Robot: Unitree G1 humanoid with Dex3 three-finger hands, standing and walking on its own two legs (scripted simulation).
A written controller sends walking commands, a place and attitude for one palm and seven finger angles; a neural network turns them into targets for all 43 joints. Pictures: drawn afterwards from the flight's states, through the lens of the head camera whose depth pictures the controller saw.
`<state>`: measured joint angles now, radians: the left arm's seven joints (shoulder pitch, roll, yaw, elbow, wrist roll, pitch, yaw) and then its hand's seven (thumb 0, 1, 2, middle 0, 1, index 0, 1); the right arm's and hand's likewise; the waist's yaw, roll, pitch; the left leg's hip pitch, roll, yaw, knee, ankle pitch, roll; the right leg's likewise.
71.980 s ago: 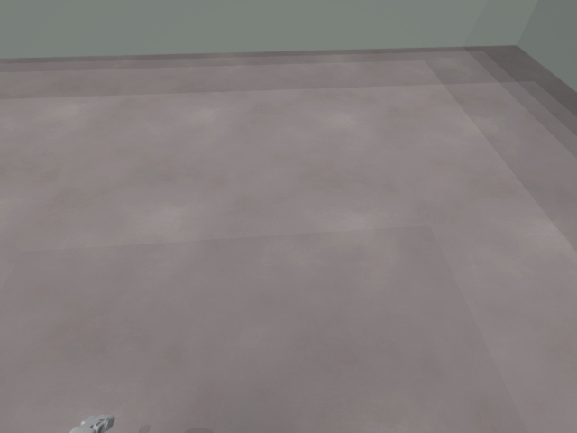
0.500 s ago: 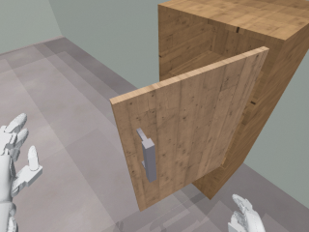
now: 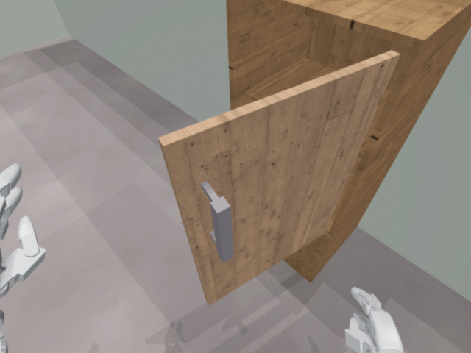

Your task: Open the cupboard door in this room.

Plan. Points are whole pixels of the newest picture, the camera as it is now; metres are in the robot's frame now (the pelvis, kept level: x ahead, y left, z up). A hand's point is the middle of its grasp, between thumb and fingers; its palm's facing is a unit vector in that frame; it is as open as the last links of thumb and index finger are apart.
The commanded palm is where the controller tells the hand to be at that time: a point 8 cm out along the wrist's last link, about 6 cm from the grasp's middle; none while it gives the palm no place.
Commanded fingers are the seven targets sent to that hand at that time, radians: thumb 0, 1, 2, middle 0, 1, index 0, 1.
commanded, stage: step back with the hand held close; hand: left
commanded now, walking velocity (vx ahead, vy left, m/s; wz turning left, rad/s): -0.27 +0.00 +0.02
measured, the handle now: (217, 223) +0.30 +0.06 +0.08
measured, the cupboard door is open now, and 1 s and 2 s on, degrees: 76 76 76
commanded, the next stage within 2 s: stop stepping back and stand still in 0.90 s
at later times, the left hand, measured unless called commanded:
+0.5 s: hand out of the picture +0.13 +0.28 +0.15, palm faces +0.44 -0.78 -0.45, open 7.5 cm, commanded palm +0.06 +0.32 +0.17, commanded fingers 0.00 0.90 0.90 -0.20 -0.30 -0.20 -0.30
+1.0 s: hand out of the picture +0.05 +0.22 +0.15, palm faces +0.24 -0.80 -0.55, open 7.5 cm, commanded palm -0.02 +0.27 +0.17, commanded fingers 0.00 0.90 0.90 -0.20 -0.30 -0.20 -0.30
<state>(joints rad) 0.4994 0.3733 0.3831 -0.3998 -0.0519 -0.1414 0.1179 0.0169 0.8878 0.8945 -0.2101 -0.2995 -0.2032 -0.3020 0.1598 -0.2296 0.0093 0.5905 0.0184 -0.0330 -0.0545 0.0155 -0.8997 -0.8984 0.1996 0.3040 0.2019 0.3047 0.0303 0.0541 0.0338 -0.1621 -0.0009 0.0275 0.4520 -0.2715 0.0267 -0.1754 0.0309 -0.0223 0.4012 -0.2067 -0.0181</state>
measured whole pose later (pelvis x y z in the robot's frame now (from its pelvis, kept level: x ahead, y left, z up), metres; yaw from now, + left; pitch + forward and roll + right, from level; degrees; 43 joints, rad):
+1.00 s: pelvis -0.17 -0.02 -0.01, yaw -2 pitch +4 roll -3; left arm 0.56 0.49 0.44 -0.60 -0.07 -0.22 0.10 0.02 0.88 0.89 -0.21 -0.30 -0.21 -0.30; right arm 0.06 -0.18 0.01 0.59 0.01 -0.08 -0.03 0.01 -0.90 -0.90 0.20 0.30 0.20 0.30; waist 0.02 0.02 0.09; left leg -0.54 0.07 0.02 0.50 -0.09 0.01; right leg -0.12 0.09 -0.01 0.41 -0.36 -0.04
